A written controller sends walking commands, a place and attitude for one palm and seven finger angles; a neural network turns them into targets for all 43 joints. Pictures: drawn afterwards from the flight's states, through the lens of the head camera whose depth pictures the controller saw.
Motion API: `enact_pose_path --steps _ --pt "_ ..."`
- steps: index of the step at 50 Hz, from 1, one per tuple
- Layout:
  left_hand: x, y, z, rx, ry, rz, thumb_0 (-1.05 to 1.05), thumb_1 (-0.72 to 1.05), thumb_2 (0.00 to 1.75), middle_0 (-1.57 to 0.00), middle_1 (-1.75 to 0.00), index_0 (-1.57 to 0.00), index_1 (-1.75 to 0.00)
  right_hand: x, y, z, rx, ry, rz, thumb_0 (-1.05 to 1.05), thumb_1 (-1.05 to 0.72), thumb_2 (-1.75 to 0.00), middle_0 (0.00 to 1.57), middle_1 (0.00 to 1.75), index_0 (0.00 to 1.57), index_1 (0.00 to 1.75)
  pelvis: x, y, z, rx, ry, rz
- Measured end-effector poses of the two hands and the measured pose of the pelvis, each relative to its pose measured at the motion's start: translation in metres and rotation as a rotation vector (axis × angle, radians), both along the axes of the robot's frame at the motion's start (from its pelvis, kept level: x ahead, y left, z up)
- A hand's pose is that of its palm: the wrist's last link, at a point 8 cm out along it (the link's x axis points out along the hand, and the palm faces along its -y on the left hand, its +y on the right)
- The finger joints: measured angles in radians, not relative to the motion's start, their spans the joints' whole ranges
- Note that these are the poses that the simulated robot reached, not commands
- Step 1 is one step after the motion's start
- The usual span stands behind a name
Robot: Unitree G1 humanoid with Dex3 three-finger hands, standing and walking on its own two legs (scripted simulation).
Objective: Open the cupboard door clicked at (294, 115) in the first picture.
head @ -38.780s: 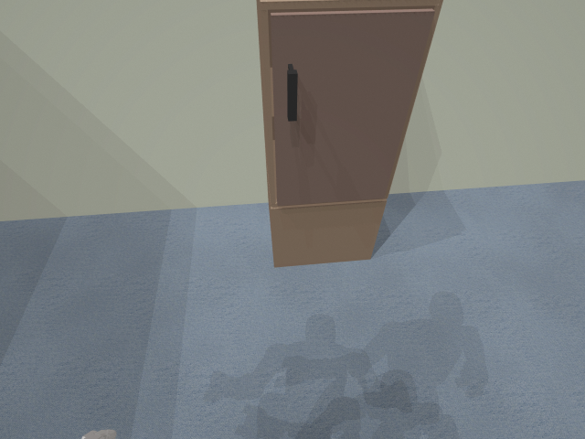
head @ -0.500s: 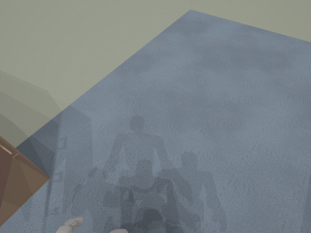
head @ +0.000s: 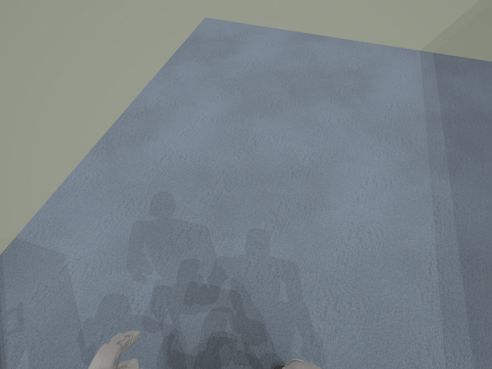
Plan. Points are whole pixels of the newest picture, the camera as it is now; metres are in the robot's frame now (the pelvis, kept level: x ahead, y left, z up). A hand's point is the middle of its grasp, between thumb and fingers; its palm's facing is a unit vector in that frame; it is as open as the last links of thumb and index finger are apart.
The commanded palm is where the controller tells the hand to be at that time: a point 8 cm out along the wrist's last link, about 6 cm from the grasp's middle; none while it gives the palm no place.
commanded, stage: walk to a spot facing it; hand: left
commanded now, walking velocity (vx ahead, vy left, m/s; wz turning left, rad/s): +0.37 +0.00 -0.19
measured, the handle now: out of the picture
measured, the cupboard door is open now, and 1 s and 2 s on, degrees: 47 47 47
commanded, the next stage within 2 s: turn to face it in 0.68 s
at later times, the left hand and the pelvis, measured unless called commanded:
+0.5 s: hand (167, 288) +0.29 +0.18 -0.16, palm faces -0.06 -0.98 -0.17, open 7.3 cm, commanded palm none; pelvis +0.24 -0.01 +0.01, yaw -7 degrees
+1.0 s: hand (206, 216) +0.48 +0.11 -0.18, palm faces +0.00 -0.99 -0.17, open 7.3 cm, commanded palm none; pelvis +0.47 -0.07 +0.00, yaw -3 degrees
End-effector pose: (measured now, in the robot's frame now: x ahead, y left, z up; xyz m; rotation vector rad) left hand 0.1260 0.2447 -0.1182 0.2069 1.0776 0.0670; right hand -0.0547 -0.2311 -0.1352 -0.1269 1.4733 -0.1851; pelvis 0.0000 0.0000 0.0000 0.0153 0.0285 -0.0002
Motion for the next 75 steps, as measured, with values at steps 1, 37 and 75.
enact_pose_path --steps 1,37,75 --pt "0.015 -0.004 -0.003 0.009 -0.029 -0.002 0.0 0.91 0.9 -0.2 -0.3 -0.2 -0.3 0.001 -0.005 -0.006 0.004 0.028 -0.016 0.0 -0.9 -0.9 0.2 0.3 0.21 0.3 0.009 -0.005 -0.006 0.01 -0.003 -0.006" --pt "0.317 -0.084 -0.009 0.002 0.086 -0.005 0.0 0.91 0.9 -0.2 -0.3 -0.2 -0.3 0.341 -0.065 -0.006 0.001 0.018 -0.127 0.01 -0.92 -0.9 0.2 0.3 0.2 0.3 0.35 -0.063 0.003 -0.021 -0.016 -0.109" --pt "0.421 -0.113 -0.006 0.023 0.144 0.39 0.0 0.9 0.9 -0.2 -0.3 -0.2 -0.3 0.789 -0.114 0.021 -0.026 -0.291 0.384 0.01 -0.91 -0.9 0.2 0.3 0.2 0.3 0.562 -0.12 0.008 0.036 -0.002 0.295"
